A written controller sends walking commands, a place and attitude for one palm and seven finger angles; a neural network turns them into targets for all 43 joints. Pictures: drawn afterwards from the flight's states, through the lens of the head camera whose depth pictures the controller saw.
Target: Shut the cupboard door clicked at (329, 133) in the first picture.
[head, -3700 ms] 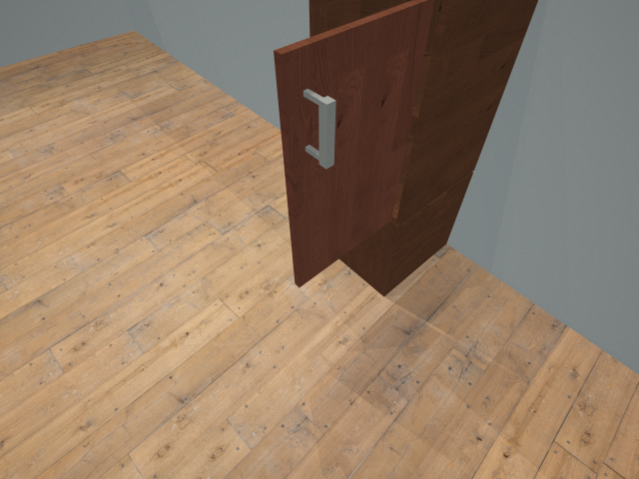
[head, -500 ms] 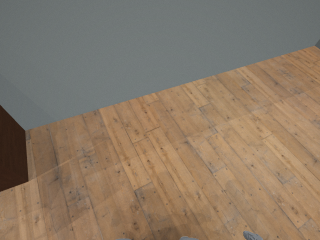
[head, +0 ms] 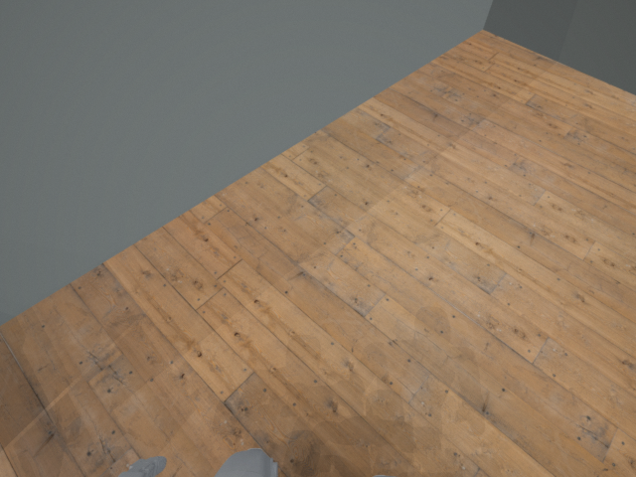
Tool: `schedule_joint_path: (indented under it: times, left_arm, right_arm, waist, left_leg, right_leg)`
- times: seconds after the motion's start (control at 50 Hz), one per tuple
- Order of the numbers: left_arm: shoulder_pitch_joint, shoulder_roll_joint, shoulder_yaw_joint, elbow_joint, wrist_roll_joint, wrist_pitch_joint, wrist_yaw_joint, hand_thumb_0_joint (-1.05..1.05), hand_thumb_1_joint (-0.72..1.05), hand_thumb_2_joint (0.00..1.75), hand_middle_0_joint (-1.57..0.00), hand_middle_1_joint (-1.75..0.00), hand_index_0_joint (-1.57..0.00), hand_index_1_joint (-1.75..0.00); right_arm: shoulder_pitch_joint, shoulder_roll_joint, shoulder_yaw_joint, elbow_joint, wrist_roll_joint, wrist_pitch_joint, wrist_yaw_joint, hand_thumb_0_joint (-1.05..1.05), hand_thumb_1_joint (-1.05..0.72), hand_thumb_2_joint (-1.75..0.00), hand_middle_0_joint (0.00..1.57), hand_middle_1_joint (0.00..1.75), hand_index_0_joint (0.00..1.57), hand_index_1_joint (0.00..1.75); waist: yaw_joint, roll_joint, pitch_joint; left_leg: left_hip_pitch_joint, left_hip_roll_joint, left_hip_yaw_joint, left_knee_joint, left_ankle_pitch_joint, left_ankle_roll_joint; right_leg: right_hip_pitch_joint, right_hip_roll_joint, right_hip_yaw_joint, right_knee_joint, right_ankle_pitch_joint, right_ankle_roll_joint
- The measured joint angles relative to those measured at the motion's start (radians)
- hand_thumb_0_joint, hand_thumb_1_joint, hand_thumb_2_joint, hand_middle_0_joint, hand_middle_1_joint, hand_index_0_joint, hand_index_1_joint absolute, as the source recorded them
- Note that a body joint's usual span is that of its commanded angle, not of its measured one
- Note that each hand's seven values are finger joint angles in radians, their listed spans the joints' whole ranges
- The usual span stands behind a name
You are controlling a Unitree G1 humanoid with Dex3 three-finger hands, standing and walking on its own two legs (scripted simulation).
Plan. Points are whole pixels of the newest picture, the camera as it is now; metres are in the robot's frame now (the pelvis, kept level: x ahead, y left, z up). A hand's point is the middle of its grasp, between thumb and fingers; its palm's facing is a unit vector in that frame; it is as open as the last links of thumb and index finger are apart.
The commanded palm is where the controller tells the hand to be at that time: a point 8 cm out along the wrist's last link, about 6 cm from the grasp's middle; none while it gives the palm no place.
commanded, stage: walk around to get in front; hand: left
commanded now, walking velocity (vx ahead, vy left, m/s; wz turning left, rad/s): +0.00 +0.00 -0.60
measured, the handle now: out of the picture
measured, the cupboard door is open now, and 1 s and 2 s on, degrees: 90 90 90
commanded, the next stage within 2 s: walk to a spot facing it in 1.60 s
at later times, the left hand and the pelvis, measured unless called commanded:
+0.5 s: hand (230, 447) +0.17 +0.14 -0.15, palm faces -0.26 -0.93 -0.26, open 7.4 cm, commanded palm none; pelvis +0.02 -0.03 +0.00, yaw -18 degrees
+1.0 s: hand (320, 311) +0.38 +0.02 -0.15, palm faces -0.57 -0.80 -0.19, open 7.4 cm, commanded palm none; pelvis +0.19 -0.09 +0.01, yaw -36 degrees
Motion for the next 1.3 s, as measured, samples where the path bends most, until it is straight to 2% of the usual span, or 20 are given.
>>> schedule_joint_path:
  times: [0.08,0.1,0.16,0.24,0.34,0.4,0.44,0.52,0.6,0.7,0.76,0.8,0.86,0.9,1.0,1.1,1.14,1.2,1.24,1.3]
  left_arm:
    - [0.014,0.0,0.003,0.01,-0.005,0.013,-0.005,0.01,0.9,0.9,-0.21,-0.3,-0.21,-0.3]
    - [0.018,-0.001,0.004,0.009,-0.01,0.019,-0.007,0.01,0.9,0.9,-0.21,-0.3,-0.21,-0.3]
    - [0.005,0.015,0.014,0.015,-0.006,0.029,-0.017,0.01,0.9,0.9,-0.21,-0.3,-0.21,-0.3]
    - [-0.01,0.018,0.025,0.009,-0.005,0.031,-0.031,0.01,0.9,0.9,-0.2,-0.3,-0.2,-0.3]
    - [-0.012,0.006,0.018,-0.002,-0.006,0.027,-0.043,0.01,0.91,0.9,-0.2,-0.3,-0.2,-0.3]
    - [0.002,0.008,0.014,-0.008,-0.001,0.01,-0.051,0.01,0.91,0.9,-0.2,-0.3,-0.2,-0.3]
    - [0.0,-0.001,0.011,0.0,-0.003,-0.016,-0.04,0.01,0.9,0.9,-0.2,-0.3,-0.2,-0.3]
    - [0.048,-0.023,0.004,0.015,-0.006,-0.046,-0.016,0.0,0.9,0.9,-0.2,-0.3,-0.2,-0.3]
    - [0.106,-0.025,0.0,0.052,-0.003,-0.056,-0.018,0.0,0.9,0.9,-0.21,-0.3,-0.21,-0.3]
    - [0.158,-0.022,0.003,0.095,0.0,-0.053,-0.029,0.01,0.9,0.9,-0.21,-0.3,-0.21,-0.3]
    - [0.191,-0.02,0.012,0.107,-0.005,-0.046,-0.03,0.01,0.9,0.9,-0.21,-0.3,-0.21,-0.3]
    - [0.181,-0.008,0.017,0.118,-0.007,-0.033,-0.032,0.01,0.9,0.9,-0.21,-0.3,-0.21,-0.3]
    - [0.136,0.013,0.026,0.119,0.003,-0.024,-0.042,0.01,0.9,0.9,-0.2,-0.3,-0.2,-0.3]
    - [0.094,0.017,0.029,0.099,0.007,-0.021,-0.05,0.01,0.91,0.9,-0.2,-0.3,-0.2,-0.3]
    - [-0.006,0.007,0.02,0.039,0.006,-0.025,-0.06,0.01,0.91,0.9,-0.2,-0.3,-0.2,-0.3]
    - [-0.092,0.008,0.013,0.006,0.007,-0.038,-0.06,0.01,0.91,0.9,-0.2,-0.3,-0.2,-0.3]
    - [-0.111,0.016,0.01,-0.01,0.007,-0.072,-0.052,0.01,0.91,0.9,-0.2,-0.3,-0.2,-0.3]
    - [-0.106,-0.005,0.001,-0.005,-0.009,-0.096,-0.025,0.0,0.91,0.9,-0.2,-0.3,-0.2,-0.3]
    - [-0.075,-0.02,-0.006,0.013,-0.011,-0.093,-0.013,0.0,0.91,0.9,-0.2,-0.3,-0.2,-0.3]
    - [-0.018,-0.04,-0.014,0.058,-0.008,-0.092,-0.008,0.0,0.91,0.9,-0.2,-0.3,-0.2,-0.3]
  right_arm:
    - [0.002,0.016,0.012,-0.019,0.002,-0.026,-0.002,0.0,-0.91,-0.9,0.2,0.3,0.2,0.3]
    - [0.009,0.016,0.015,-0.024,-0.004,-0.037,-0.003,0.0,-0.91,-0.9,0.2,0.3,0.2,0.3]
    - [0.02,0.042,0.031,-0.022,-0.02,-0.053,-0.009,0.0,-0.91,-0.9,0.2,0.3,0.2,0.3]
    - [0.047,0.062,0.042,-0.016,-0.026,-0.052,-0.012,0.0,-0.91,-0.9,0.2,0.3,0.21,0.3]
    - [0.066,0.053,0.034,-0.003,-0.029,-0.045,-0.001,0.0,-0.9,-0.9,0.2,0.3,0.21,0.3]
    - [0.092,0.035,0.024,0.003,-0.024,-0.038,0.009,0.0,-0.9,-0.9,0.2,0.3,0.21,0.3]
    - [0.087,0.015,0.014,0.024,-0.017,-0.016,0.015,0.0,-0.9,-0.9,0.2,0.3,0.21,0.3]
    - [0.051,-0.009,-0.001,0.049,-0.017,0.0,0.027,0.01,-0.91,-0.9,0.2,0.3,0.21,0.3]
    - [0.014,-0.002,-0.009,0.018,-0.016,-0.022,0.037,0.01,-0.91,-0.9,0.2,0.3,0.2,0.3]
    - [-0.024,0.013,-0.004,-0.016,-0.012,-0.056,0.039,0.01,-0.91,-0.9,0.2,0.3,0.2,0.3]
    - [-0.028,0.013,0.011,-0.035,-0.016,-0.094,0.031,0.0,-0.91,-0.9,0.2,0.3,0.2,0.3]
    - [-0.031,0.027,0.021,-0.038,-0.028,-0.117,0.019,0.0,-0.91,-0.9,0.2,0.3,0.2,0.3]
    - [0.008,0.056,0.035,-0.034,-0.033,-0.127,0.012,0.0,-0.91,-0.9,0.2,0.3,0.21,0.3]
    - [0.044,0.069,0.039,-0.012,-0.031,-0.129,0.007,0.0,-0.91,-0.9,0.2,0.3,0.21,0.3]
    - [0.135,0.072,0.037,0.057,-0.031,-0.116,0.011,0.0,-0.91,-0.9,0.2,0.3,0.21,0.3]
    - [0.225,0.054,0.026,0.112,-0.032,-0.09,0.019,0.0,-0.91,-0.9,0.2,0.3,0.21,0.3]
    - [0.254,0.053,0.027,0.139,-0.021,-0.074,0.025,0.0,-0.91,-0.9,0.2,0.3,0.21,0.3]
    - [0.212,0.038,0.019,0.173,-0.011,-0.046,0.026,0.01,-0.91,-0.9,0.2,0.3,0.2,0.3]
    - [0.174,0.036,0.013,0.169,-0.015,-0.045,0.024,0.01,-0.91,-0.9,0.2,0.3,0.2,0.3]
    - [0.12,0.047,0.011,0.133,-0.02,-0.056,0.027,0.01,-0.91,-0.9,0.2,0.3,0.2,0.3]
  waist:
    - [0.003,-0.016,-0.021]
    - [0.0,-0.009,-0.031]
    - [0.006,-0.031,-0.023]
    - [0.015,-0.024,-0.015]
    - [0.004,0.02,-0.021]
    - [-0.005,0.033,-0.045]
    - [-0.003,0.049,-0.039]
    - [0.006,0.047,-0.033]
    - [0.012,0.013,-0.039]
    - [0.036,-0.017,-0.04]
    - [0.045,-0.014,-0.056]
    - [0.038,-0.027,-0.052]
    - [0.03,-0.046,-0.053]
    - [0.028,-0.045,-0.051]
    - [0.004,-0.009,-0.043]
    - [-0.045,0.019,-0.028]
    - [-0.045,0.008,-0.026]
    - [-0.051,0.027,-0.004]
    - [-0.055,0.028,-0.01]
    - [-0.055,0.012,-0.03]
  left_leg:
    - [0.095,-0.02,0.0,-0.274,0.101,0.016]
    - [0.104,-0.012,-0.005,-0.318,0.128,0.045]
    - [0.111,0.005,0.029,-0.299,0.133,0.079]
    - [0.164,0.04,0.066,-0.365,0.158,0.066]
    - [0.191,0.098,0.121,-0.368,0.145,0.037]
    - [0.17,0.128,0.154,-0.278,0.08,0.017]
    - [0.101,0.114,0.089,-0.089,-0.069,0.013]
    - [-0.035,0.054,0.005,0.145,0.0,0.005]
    - [-0.08,0.032,0.004,0.046,0.105,-0.004]
    - [-0.027,-0.001,0.003,-0.189,0.14,0.004]
    - [0.066,-0.007,0.008,-0.371,0.182,0.035]
    - [0.061,0.002,0.033,-0.313,0.204,0.074]
    - [0.118,0.015,0.073,-0.331,0.16,0.075]
    - [0.173,0.023,0.095,-0.394,0.168,0.061]
    - [0.295,0.05,0.155,-0.5,0.155,0.043]
    - [0.375,0.084,0.201,-0.452,0.052,-0.005]
    - [0.318,0.097,0.176,-0.236,-0.029,0.003]
    - [0.132,0.075,0.047,0.194,-0.036,0.027]
    - [0.037,0.074,0.028,0.259,0.028,0.027]
    - [-0.049,0.078,0.033,0.143,0.098,0.02]
  right_leg:
    - [-0.024,0.026,0.041,0.024,-0.007,0.015]
    - [-0.047,0.038,0.042,0.06,-0.043,0.016]
    - [-0.134,0.036,0.017,0.343,-0.212,0.03]
    - [-0.176,-0.002,-0.048,0.516,-0.208,0.056]
    - [-0.078,-0.031,-0.11,0.267,-0.211,0.049]
    - [0.026,-0.034,-0.13,0.036,-0.161,0.017]
    - [0.012,-0.023,-0.121,0.061,-0.078,-0.009]
    - [0.067,-0.007,-0.088,-0.002,-0.063,-0.02]
    - [0.126,-0.002,-0.036,-0.104,-0.029,-0.021]
    - [0.178,0.003,0.026,-0.124,-0.062,-0.009]
    - [0.16,0.022,0.055,-0.019,-0.14,-0.002]
    - [0.061,0.024,0.037,0.255,-0.226,-0.014]
    - [-0.1,-0.006,-0.025,0.58,-0.158,-0.014]
    - [-0.177,-0.038,-0.059,0.621,-0.091,-0.003]
    - [-0.238,-0.084,-0.112,0.35,-0.011,0.008]
    - [-0.163,-0.067,-0.151,0.106,0.018,-0.015]
    - [-0.124,-0.063,-0.146,0.072,0.055,-0.046]
    - [-0.081,-0.04,-0.153,0.113,-0.019,-0.045]
    - [-0.019,-0.023,-0.152,0.043,-0.021,-0.037]
    - [0.063,-0.006,-0.142,-0.072,-0.001,-0.039]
